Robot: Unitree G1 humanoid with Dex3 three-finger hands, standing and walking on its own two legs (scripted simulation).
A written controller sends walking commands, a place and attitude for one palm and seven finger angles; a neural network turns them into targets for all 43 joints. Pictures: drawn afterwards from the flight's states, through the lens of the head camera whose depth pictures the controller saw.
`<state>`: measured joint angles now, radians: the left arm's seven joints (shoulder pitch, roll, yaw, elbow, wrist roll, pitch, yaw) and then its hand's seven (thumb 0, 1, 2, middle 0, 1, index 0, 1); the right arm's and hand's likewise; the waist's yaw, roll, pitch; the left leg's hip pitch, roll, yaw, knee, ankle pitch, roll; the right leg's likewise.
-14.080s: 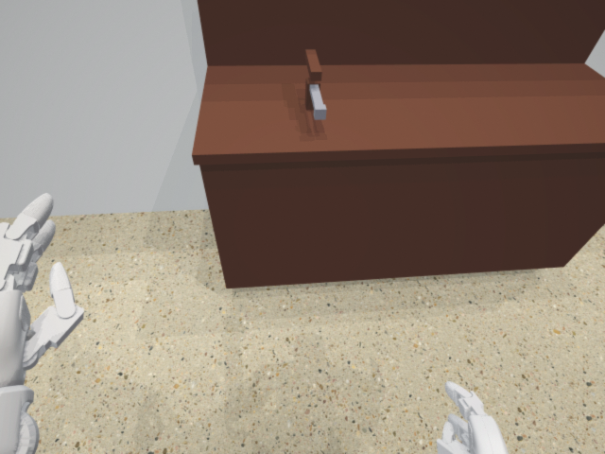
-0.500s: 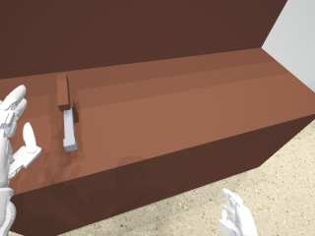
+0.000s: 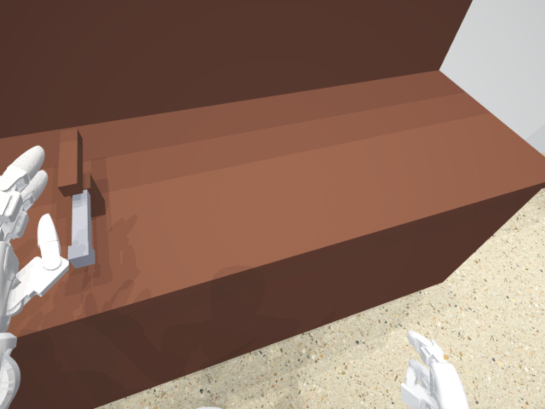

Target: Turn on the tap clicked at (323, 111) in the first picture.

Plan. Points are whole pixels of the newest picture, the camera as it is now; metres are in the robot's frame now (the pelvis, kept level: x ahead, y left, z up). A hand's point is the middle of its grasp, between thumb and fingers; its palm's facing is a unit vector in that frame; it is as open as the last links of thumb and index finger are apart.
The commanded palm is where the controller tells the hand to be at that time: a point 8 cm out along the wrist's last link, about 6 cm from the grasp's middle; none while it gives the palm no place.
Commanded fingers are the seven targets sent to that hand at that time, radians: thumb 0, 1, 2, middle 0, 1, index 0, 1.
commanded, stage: come to a stop and stand still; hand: left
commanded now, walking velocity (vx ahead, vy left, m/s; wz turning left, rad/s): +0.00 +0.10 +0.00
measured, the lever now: (81, 255) +0.31 +0.32 +0.01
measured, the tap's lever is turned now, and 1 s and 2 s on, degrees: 0 0 0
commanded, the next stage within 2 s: look again from close up in 0.82 s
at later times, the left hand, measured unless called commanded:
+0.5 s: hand (24, 256) +0.23 +0.28 +0.16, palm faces +0.36 -0.86 -0.36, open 7.4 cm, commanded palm +0.17 +0.32 +0.18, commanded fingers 0.00 0.90 0.90 -0.20 -0.30 -0.20 -0.30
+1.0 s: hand out of the picture +0.23 +0.31 +0.21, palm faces +0.45 -0.74 -0.50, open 7.4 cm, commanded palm +0.14 +0.33 +0.18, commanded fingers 0.00 0.90 0.90 -0.20 -0.30 -0.20 -0.30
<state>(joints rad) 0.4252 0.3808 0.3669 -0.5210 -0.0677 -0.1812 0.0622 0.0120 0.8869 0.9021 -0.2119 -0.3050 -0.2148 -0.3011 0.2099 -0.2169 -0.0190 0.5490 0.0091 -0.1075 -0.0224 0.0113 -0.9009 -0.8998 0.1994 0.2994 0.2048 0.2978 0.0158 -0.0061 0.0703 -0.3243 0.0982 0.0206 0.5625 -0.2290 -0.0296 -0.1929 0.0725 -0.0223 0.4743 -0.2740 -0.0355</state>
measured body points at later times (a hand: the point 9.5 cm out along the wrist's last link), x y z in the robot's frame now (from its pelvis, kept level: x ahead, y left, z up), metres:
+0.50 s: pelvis +0.01 +0.04 +0.01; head +0.03 +0.06 +0.46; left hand +0.20 +0.33 +0.18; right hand +0.20 -0.17 -0.06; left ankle +0.04 +0.14 -0.73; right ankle -0.01 -0.10 -0.73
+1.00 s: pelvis -0.01 +0.04 +0.00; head +0.03 +0.06 +0.45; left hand +0.20 +0.35 +0.23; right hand +0.18 -0.16 -0.07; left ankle +0.04 +0.14 -0.73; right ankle -0.01 -0.10 -0.73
